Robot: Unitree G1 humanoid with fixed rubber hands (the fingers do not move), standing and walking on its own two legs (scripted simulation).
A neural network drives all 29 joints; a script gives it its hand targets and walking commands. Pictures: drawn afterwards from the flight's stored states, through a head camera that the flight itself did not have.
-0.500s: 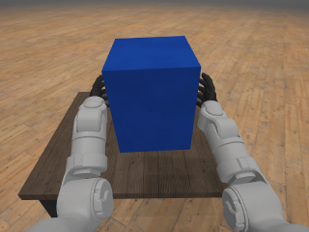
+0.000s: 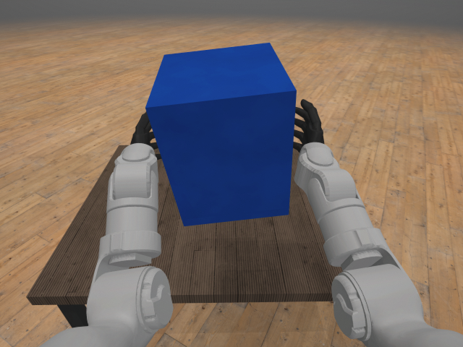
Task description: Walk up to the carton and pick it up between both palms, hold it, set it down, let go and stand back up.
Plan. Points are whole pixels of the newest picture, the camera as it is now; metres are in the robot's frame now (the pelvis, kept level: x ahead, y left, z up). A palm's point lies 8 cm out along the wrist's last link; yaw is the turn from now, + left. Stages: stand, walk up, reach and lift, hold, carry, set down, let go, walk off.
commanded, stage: set down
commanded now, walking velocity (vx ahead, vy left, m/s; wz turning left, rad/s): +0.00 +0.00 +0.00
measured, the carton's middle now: (226, 134) +0.42 +0.01 +0.22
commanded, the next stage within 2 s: none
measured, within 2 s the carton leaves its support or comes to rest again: neither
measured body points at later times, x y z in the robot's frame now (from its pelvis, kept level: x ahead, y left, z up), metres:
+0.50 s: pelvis +0.02 +0.00 +0.00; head -0.01 +0.01 +0.45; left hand +0.43 +0.12 +0.14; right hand +0.39 -0.17 +0.16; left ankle +0.04 +0.14 -0.74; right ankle +0.03 -0.13 -0.74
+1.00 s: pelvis +0.03 +0.00 +0.00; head +0.00 +0.02 +0.45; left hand +0.43 +0.13 +0.12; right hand +0.40 -0.16 +0.15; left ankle +0.04 +0.14 -0.74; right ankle +0.03 -0.13 -0.74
